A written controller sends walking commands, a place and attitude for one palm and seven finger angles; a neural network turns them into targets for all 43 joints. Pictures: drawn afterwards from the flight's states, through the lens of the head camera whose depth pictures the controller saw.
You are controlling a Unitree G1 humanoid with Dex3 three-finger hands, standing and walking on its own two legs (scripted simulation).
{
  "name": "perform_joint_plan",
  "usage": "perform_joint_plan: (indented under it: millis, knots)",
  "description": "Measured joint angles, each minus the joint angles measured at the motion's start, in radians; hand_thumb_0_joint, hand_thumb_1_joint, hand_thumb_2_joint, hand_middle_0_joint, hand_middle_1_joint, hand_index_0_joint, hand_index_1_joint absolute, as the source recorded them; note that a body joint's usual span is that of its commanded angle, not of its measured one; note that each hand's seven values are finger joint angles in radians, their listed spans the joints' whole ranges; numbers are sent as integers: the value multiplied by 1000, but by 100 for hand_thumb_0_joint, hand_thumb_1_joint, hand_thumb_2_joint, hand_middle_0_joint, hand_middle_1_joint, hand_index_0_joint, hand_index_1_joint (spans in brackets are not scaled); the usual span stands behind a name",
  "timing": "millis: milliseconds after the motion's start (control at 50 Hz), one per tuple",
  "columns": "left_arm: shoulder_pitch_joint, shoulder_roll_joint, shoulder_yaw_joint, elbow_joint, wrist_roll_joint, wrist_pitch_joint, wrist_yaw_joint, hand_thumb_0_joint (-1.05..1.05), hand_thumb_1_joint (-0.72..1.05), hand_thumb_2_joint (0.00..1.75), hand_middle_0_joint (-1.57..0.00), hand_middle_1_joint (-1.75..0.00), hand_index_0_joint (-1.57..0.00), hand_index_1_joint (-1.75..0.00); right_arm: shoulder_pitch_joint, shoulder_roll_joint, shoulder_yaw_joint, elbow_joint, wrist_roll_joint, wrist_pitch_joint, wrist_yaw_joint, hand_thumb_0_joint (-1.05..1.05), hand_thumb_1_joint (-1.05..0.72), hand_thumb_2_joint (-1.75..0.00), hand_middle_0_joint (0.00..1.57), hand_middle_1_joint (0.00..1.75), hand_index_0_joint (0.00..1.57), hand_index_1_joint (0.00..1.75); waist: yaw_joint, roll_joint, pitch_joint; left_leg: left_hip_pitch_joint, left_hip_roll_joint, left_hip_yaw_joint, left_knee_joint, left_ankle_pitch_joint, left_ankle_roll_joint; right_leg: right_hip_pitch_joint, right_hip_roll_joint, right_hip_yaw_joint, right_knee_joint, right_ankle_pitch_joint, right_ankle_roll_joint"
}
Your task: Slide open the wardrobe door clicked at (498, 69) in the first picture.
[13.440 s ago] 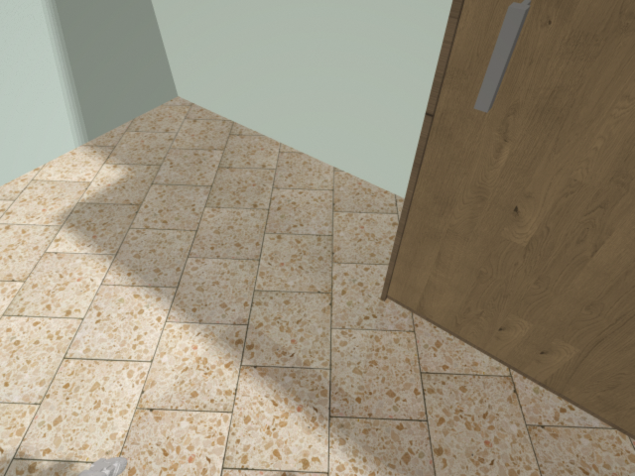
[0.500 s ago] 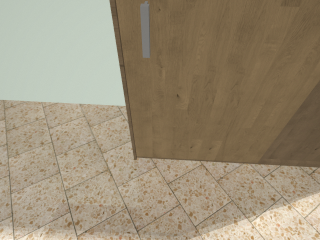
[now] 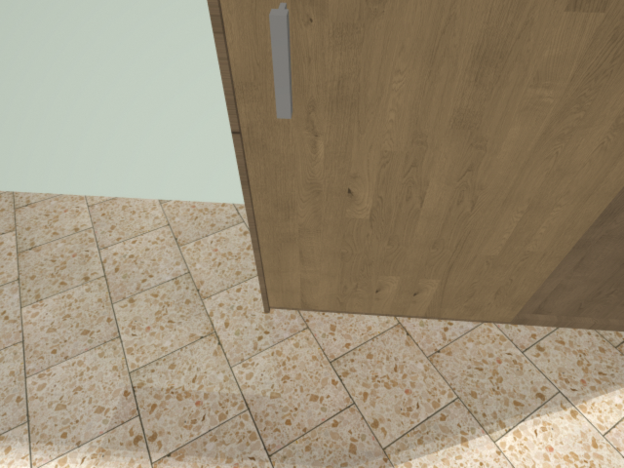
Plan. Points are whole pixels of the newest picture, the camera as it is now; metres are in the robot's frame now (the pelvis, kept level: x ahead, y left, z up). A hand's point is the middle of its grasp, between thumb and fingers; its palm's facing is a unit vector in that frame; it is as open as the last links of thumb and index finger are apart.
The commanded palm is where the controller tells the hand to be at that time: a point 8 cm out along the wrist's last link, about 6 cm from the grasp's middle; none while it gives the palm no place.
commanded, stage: come to a stop and stand still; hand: left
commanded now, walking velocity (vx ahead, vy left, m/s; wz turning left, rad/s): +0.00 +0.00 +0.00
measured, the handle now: (283, 62) +0.71 +0.10 +0.18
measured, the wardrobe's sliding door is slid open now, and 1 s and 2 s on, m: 0.00 0.00 0.00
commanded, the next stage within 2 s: look again from close up in 0.14 s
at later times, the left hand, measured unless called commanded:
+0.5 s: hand out of the picture -0.02 +0.14 -0.17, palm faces +0.04 -0.99 -0.17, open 7.4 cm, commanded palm none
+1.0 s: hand out of the picture -0.03 +0.14 -0.17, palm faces +0.06 -0.98 -0.16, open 7.4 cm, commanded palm none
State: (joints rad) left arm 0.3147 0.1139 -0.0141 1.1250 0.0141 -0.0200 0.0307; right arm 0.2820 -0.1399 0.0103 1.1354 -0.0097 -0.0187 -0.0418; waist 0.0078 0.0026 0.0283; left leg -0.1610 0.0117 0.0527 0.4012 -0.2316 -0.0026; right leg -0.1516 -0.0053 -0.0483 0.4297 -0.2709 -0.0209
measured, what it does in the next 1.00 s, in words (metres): stands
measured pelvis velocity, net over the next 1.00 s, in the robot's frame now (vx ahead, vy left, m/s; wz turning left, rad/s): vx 0.00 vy -0.01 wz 0.01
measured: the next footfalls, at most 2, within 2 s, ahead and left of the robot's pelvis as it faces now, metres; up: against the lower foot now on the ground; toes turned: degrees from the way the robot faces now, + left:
right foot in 1.66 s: +0.30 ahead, -0.16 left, +0.00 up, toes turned -2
left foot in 1.92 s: +0.28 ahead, +0.08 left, +0.00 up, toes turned +11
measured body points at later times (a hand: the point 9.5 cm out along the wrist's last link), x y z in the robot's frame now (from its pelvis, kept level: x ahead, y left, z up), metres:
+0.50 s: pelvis +0.00 -0.01 +0.00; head +0.01 -0.02 +0.45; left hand -0.02 +0.20 -0.16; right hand -0.02 -0.21 -0.17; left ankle -0.01 +0.12 -0.74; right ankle -0.03 -0.10 -0.74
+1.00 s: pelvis +0.00 -0.01 +0.00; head +0.01 -0.02 +0.45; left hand -0.03 +0.19 -0.16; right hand -0.02 -0.21 -0.17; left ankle -0.01 +0.12 -0.74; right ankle -0.03 -0.10 -0.74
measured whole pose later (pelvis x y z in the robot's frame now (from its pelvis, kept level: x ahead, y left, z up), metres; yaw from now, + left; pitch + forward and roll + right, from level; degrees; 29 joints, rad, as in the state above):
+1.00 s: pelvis +0.00 -0.01 +0.00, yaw +1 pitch -1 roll +1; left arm 0.34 0.10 -0.01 1.12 0.01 -0.02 0.03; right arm 0.32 -0.11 0.01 1.14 -0.01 -0.02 -0.04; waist 0.01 0.01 0.02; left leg -0.16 0.03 0.04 0.41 -0.23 -0.02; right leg -0.15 0.01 -0.06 0.44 -0.28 -0.04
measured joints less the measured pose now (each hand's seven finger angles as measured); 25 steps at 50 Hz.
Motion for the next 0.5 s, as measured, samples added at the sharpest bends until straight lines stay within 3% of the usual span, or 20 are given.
perform_joint_plan:
  millis: [220, 500]
  knots:
    - [-8, 14, 5, -10, -2, 1, 4, 1, 92, 90, -20, -30, -20, -30, 22, 17, 5, 10, -1, 2, 4, 0, -92, -90, 20, 29, 20, 30, -5, 8, -6, 11, 4, -1, 2, -7, -7, 9, 4, -1, 7, -11, -6]
    - [15, -10, 2, -5, -2, -1, 3, 1, 92, 90, -20, -30, -20, -30, 29, 24, 5, 12, 0, 0, 4, 0, -91, -90, 20, 29, 20, 30, -2, 7, -7, 10, 9, -4, 1, -4, -12, 8, 9, -4, 7, -8, -12]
